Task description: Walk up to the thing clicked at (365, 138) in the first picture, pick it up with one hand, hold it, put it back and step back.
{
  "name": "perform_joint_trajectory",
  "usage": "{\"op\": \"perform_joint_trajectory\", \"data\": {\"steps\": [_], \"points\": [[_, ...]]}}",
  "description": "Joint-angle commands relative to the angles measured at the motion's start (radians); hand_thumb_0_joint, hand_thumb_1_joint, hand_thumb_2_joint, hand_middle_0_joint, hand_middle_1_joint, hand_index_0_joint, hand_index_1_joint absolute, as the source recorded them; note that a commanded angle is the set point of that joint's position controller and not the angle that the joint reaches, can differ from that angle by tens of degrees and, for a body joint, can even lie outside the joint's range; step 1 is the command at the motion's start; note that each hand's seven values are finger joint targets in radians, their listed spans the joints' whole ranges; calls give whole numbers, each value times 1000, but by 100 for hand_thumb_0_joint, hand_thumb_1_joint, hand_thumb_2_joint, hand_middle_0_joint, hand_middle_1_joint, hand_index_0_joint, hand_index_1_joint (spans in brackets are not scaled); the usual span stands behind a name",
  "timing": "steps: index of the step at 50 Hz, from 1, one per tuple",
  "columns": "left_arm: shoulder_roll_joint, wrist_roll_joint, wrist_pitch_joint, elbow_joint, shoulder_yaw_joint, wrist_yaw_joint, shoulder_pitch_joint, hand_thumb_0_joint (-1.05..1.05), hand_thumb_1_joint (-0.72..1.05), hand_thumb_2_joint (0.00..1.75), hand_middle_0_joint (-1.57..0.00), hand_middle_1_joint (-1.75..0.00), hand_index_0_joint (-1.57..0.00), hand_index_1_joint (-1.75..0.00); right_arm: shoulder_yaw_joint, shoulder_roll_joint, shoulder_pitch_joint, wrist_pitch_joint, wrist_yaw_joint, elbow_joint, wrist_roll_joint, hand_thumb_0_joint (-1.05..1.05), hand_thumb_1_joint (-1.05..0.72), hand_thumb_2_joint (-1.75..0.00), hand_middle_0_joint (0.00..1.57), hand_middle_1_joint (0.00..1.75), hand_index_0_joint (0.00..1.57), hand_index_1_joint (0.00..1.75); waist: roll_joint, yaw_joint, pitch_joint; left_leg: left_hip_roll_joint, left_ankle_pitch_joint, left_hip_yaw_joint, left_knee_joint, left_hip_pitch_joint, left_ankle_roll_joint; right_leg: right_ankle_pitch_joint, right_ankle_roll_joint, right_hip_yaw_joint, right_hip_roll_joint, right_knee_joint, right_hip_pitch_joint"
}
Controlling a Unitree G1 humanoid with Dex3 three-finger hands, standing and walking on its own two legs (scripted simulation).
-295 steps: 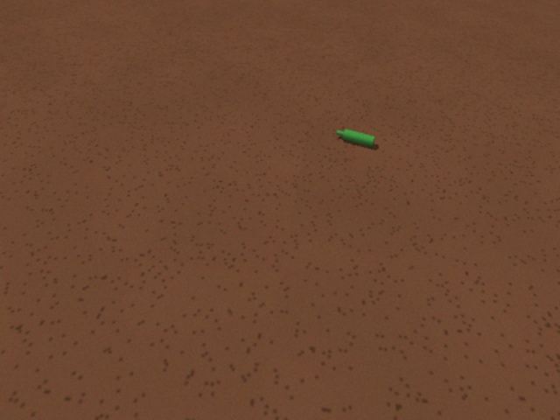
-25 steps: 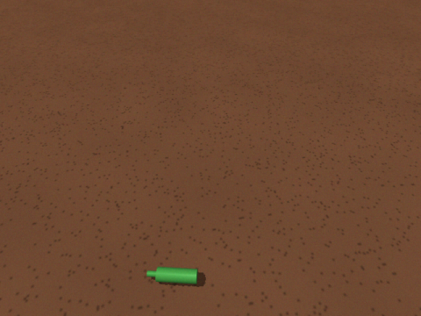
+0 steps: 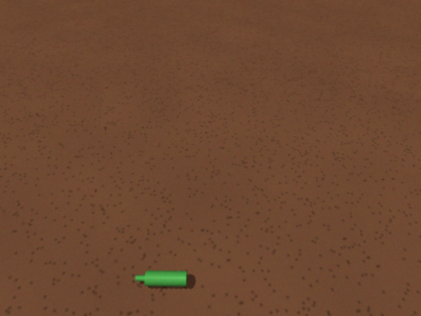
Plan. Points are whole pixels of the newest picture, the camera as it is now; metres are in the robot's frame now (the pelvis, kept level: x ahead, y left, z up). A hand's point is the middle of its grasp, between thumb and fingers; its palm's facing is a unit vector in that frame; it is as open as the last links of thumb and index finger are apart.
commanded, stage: walk up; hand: left
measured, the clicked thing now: (161, 278) +0.45 +0.21 -0.75
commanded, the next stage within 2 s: stand in 0.56 s
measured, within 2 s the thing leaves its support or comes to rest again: neither
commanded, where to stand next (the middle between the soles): +0.05 +0.00 m, yaw +0 degrees
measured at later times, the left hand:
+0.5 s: hand out of the picture +0.07 +0.25 -0.16, palm faces +0.00 -0.94 -0.34, open 7.3 cm
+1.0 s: hand out of the picture +0.10 +0.25 -0.16, palm faces -0.03 -0.94 -0.35, open 7.3 cm
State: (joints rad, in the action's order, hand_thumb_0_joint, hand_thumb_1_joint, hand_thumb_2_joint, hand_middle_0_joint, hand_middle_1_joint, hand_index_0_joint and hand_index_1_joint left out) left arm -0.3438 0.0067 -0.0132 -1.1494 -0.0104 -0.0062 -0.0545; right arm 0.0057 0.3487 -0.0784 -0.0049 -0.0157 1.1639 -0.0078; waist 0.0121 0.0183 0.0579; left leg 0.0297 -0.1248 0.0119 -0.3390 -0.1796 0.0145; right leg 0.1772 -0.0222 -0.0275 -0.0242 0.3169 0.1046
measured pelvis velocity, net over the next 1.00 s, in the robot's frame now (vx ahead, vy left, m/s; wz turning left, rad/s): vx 0.02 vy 0.00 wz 0.00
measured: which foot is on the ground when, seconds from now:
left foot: down 0.00-1.00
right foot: down 0.00-1.00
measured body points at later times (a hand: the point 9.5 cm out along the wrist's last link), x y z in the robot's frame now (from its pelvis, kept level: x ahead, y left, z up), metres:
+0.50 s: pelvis +0.00 +0.00 +0.00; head +0.01 +0.00 +0.45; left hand +0.07 +0.30 -0.13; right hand +0.09 -0.30 -0.13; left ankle +0.04 +0.13 -0.75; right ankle +0.00 -0.13 -0.75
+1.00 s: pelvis +0.02 +0.00 +0.00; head +0.03 -0.01 +0.45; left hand +0.10 +0.30 -0.13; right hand +0.10 -0.31 -0.13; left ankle +0.04 +0.13 -0.75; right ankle +0.00 -0.13 -0.75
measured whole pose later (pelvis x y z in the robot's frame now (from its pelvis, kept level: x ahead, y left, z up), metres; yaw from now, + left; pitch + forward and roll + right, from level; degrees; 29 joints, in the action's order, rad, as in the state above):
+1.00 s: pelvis +0.02 +0.00 +0.00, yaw +0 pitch -1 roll +0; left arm -0.35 0.01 -0.01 -1.13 0.00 0.00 -0.11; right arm 0.00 0.35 -0.09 -0.01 -0.01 1.15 -0.01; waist 0.00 0.01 0.05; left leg 0.02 -0.15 0.01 -0.32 -0.15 0.02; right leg 0.21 -0.02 -0.03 -0.03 0.32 0.08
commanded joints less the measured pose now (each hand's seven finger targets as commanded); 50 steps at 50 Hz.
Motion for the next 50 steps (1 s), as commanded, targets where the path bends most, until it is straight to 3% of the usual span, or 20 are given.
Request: {"op": "perform_joint_trajectory", "data": {"steps": [1,27,30,32,34,38,44,50], "points": [[-209,-1,-18,53,-38,10,35,0,90,90,-20,-30,-20,-30,37,208,50,-23,13,-61,2,0,-90,-90,20,30,20,30,-4,-11,-116,102,54,-101,60,62,-26,-71,31,87,-105,-53,4],[-214,5,-18,55,-42,11,0,0,90,90,-20,-30,-20,-30,37,200,56,-18,14,-71,1,0,-90,-90,20,30,20,30,-5,-15,-85,94,18,-98,66,66,-28,-41,30,85,-106,-71,20],[-211,6,-13,61,-35,13,-4,0,90,90,-20,-30,-20,-30,39,206,46,-19,17,-70,-3,0,-90,-90,20,30,20,30,-18,-9,-66,98,-23,-106,80,51,-23,40,32,83,-107,-72,48],[-209,6,-15,66,-32,12,-12,0,90,90,-20,-30,-20,-30,40,209,53,-22,16,-71,-3,0,-90,-90,20,30,20,30,-13,-12,-78,103,18,-106,72,67,-25,14,35,86,-112,-69,44],[-213,5,-14,69,-34,10,-11,0,90,90,-20,-30,-20,-30,39,209,39,-22,17,-69,-4,0,-90,-90,20,30,20,30,4,-9,-78,99,-16,-102,79,53,-23,19,35,87,-112,-64,36],[-213,3,-19,72,-32,12,-25,0,90,90,-20,-30,-20,-30,39,210,49,-27,18,-72,-2,0,-90,-90,20,30,20,30,-6,-18,-114,112,128,-101,52,93,-27,-71,34,85,-115,-51,14],[-218,1,-17,77,-33,13,-19,0,90,90,-20,-30,-20,-30,35,206,33,-28,21,-70,-2,0,-90,-90,20,30,20,30,-6,-12,-117,110,171,-92,49,98,-23,-129,35,82,-118,-38,-8],[-217,2,-13,74,-32,14,-18,0,90,90,-20,-30,-20,-30,34,208,38,-24,23,-70,-1,0,-90,-90,20,30,20,30,-25,-15,-86,107,131,-91,57,79,-16,-95,33,80,-116,-53,-1]]}}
